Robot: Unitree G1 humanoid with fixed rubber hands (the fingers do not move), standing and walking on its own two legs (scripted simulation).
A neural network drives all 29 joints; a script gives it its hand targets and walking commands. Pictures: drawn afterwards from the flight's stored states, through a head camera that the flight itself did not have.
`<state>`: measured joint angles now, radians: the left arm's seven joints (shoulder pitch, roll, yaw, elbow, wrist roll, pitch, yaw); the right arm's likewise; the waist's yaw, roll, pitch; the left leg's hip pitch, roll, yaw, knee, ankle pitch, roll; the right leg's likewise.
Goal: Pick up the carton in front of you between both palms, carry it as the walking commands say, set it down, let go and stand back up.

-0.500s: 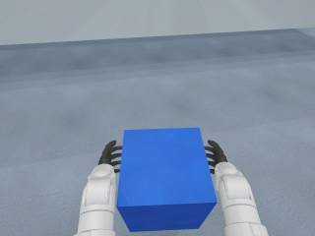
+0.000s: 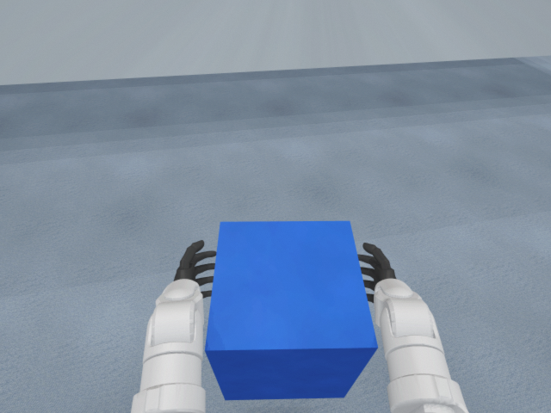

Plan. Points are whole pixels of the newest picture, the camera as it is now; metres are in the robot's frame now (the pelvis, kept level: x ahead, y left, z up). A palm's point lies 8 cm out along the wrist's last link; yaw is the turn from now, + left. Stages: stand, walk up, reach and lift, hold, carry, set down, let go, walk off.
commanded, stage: set down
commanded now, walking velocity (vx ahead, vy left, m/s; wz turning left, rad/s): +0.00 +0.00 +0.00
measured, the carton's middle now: (285, 314) +0.30 +0.00 -0.04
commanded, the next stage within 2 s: none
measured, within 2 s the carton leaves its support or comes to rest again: neither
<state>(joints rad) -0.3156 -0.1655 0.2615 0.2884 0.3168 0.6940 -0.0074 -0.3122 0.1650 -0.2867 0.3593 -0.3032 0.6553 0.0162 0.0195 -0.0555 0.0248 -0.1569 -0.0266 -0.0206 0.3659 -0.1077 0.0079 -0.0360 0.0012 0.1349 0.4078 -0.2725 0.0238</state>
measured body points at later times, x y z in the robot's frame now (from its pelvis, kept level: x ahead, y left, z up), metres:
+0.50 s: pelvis -0.03 -0.02 -0.07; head +0.18 +0.01 +0.33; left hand +0.34 +0.18 -0.16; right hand +0.36 -0.13 -0.16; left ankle +0.07 +0.12 -0.74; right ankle -0.02 -0.15 -0.74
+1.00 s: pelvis -0.06 -0.01 -0.20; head +0.18 +0.03 +0.17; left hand +0.36 +0.19 -0.30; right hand +0.41 -0.11 -0.29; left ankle +0.06 +0.12 -0.74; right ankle -0.02 -0.15 -0.74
